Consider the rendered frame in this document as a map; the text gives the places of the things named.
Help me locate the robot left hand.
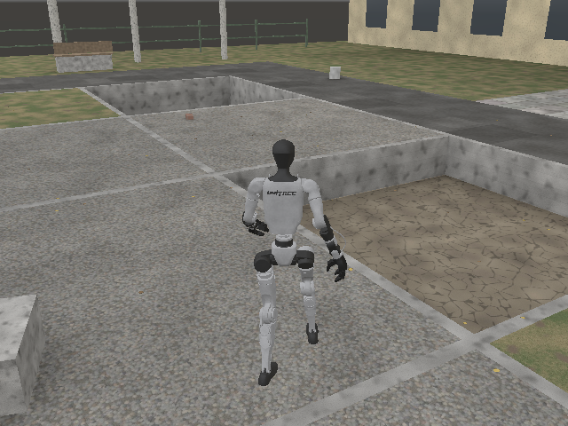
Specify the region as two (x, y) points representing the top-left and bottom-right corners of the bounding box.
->
(247, 219), (269, 236)

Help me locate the left robot forearm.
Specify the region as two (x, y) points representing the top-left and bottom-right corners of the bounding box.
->
(242, 211), (257, 230)

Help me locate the robot right shin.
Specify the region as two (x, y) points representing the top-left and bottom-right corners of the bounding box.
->
(304, 280), (316, 333)

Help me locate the left robot upper arm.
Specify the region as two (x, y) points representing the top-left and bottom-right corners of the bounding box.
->
(243, 177), (266, 224)

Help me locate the robot right hand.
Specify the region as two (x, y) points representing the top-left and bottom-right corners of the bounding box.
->
(327, 255), (347, 282)

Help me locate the left robot foot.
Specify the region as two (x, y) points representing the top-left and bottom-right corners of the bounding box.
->
(258, 362), (278, 386)

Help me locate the right robot forearm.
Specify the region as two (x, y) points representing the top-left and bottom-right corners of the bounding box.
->
(319, 215), (343, 259)

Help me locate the right robot upper arm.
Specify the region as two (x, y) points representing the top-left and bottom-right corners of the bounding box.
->
(302, 178), (327, 229)

